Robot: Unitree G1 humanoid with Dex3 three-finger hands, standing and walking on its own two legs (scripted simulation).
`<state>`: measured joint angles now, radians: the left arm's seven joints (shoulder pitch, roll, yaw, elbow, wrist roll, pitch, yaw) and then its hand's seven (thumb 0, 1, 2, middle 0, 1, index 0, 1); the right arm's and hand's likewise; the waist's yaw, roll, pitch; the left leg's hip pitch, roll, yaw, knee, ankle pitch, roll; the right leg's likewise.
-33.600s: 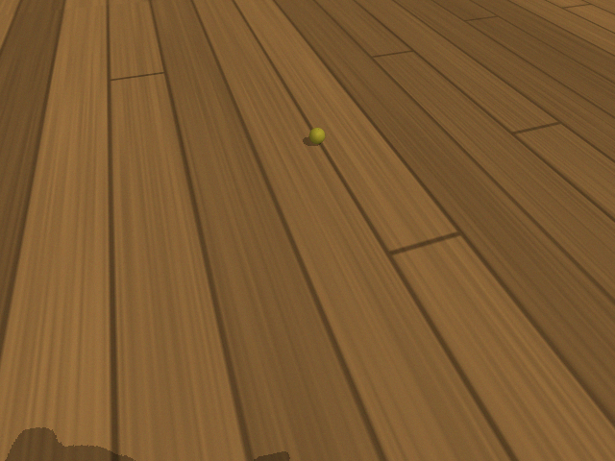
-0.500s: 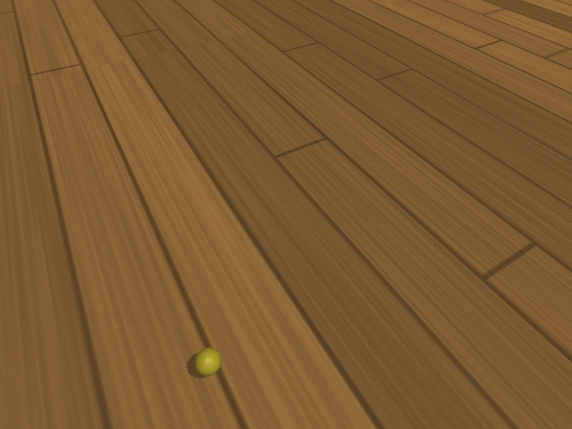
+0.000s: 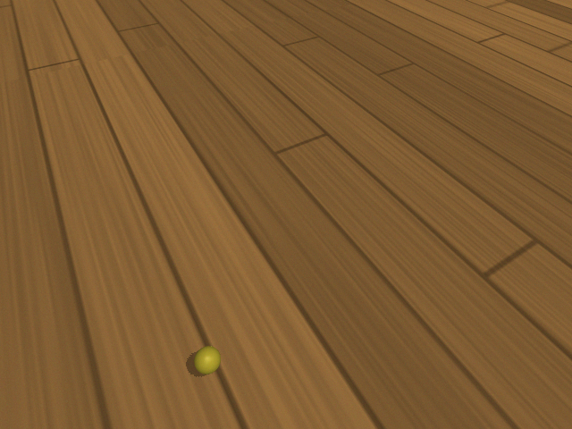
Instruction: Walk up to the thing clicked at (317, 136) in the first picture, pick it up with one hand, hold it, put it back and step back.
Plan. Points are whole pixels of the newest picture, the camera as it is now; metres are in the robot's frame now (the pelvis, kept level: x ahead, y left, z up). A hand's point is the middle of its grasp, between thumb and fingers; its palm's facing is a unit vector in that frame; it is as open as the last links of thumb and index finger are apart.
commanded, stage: stand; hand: left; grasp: from above
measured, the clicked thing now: (207, 359) +0.44 +0.25 -0.74
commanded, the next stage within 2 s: step back in 0.56 s
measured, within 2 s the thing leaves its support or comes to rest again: neither
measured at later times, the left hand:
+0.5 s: hand out of the picture +0.08 +0.24 -0.16, palm faces -0.01 -0.94 -0.34, open 7.4 cm
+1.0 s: hand out of the picture +0.03 +0.26 -0.17, palm faces +0.00 -0.90 -0.44, open 7.4 cm
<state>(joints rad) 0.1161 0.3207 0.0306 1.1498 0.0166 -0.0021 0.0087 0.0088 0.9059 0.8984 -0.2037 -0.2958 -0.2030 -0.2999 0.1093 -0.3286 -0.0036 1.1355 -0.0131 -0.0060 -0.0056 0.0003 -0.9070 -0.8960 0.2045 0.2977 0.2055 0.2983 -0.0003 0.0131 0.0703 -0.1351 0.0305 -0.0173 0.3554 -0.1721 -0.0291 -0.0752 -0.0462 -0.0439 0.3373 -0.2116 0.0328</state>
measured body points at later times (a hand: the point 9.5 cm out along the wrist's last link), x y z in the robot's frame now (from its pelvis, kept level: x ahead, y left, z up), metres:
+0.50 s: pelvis +0.01 -0.01 +0.00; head +0.02 -0.01 +0.45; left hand +0.08 +0.29 -0.13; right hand +0.08 -0.30 -0.14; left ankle +0.02 +0.14 -0.75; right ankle -0.02 -0.14 -0.75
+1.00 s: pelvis -0.08 -0.02 -0.04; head -0.01 -0.04 +0.41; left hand +0.03 +0.30 -0.14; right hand +0.05 -0.34 -0.16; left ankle +0.02 +0.14 -0.75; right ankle -0.10 -0.13 -0.75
